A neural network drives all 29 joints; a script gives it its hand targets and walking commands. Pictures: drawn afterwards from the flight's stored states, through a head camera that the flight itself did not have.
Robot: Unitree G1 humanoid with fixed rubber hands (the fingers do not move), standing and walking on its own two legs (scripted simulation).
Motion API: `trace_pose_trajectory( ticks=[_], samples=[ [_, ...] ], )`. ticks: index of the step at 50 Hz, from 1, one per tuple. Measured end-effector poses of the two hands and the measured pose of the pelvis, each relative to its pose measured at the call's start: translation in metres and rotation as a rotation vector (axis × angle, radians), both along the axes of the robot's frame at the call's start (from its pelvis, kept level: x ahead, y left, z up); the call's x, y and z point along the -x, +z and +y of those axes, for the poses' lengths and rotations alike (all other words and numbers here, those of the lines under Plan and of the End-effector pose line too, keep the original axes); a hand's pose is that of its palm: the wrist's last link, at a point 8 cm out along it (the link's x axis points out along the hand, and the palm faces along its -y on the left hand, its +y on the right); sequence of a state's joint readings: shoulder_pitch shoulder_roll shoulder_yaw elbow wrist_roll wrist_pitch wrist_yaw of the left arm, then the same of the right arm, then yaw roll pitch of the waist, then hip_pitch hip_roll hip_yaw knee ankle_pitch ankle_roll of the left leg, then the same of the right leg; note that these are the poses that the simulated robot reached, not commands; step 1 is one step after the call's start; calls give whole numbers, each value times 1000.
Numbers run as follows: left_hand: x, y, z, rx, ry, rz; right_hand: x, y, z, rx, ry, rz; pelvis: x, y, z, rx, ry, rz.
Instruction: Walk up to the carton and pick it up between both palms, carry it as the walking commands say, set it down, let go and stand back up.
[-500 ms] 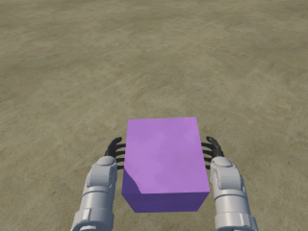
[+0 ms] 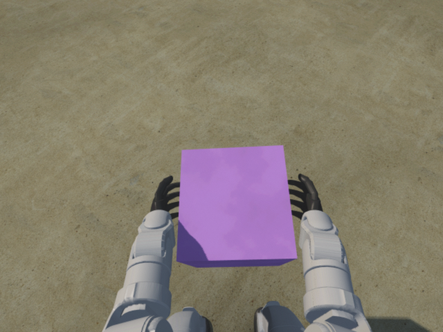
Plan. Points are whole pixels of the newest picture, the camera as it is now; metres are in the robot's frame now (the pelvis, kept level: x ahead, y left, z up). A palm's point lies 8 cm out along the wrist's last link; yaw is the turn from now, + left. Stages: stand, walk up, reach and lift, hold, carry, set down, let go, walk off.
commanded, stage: set down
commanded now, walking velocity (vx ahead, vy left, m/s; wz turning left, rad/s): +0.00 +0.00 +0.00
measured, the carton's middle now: (235, 213) +0.35 -0.02 -0.11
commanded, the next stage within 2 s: none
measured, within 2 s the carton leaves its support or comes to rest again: neither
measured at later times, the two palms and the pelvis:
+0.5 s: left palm (175, 219) +0.35 +0.11 -0.12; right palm (302, 214) +0.35 -0.18 -0.11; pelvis -0.02 -0.01 -0.07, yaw -1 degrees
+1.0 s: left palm (182, 224) +0.37 +0.11 -0.21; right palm (293, 220) +0.37 -0.18 -0.21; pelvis -0.02 -0.01 -0.14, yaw -1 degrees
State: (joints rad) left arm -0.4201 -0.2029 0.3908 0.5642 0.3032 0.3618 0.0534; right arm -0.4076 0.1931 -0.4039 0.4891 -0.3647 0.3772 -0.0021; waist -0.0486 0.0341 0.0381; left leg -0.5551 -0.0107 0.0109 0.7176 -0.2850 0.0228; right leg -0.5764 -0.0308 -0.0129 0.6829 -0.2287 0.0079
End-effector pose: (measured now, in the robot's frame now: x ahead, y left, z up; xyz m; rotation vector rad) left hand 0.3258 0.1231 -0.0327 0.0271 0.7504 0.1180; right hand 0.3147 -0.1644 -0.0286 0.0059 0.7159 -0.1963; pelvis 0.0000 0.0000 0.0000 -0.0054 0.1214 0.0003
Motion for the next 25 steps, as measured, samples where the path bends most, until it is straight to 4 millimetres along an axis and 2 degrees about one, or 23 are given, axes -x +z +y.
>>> trace_pose_trajectory(
  ticks=[13,25],
  samples=[
    [-8,-55,-13,27,37,-21,-14,-53,-12,4,1,-25,19,-32,-4,-19,-7,188],
    [-23,-87,-12,24,52,-35,-32,-86,-11,-18,-2,-43,21,-67,-14,-32,-24,310]
  ],
)
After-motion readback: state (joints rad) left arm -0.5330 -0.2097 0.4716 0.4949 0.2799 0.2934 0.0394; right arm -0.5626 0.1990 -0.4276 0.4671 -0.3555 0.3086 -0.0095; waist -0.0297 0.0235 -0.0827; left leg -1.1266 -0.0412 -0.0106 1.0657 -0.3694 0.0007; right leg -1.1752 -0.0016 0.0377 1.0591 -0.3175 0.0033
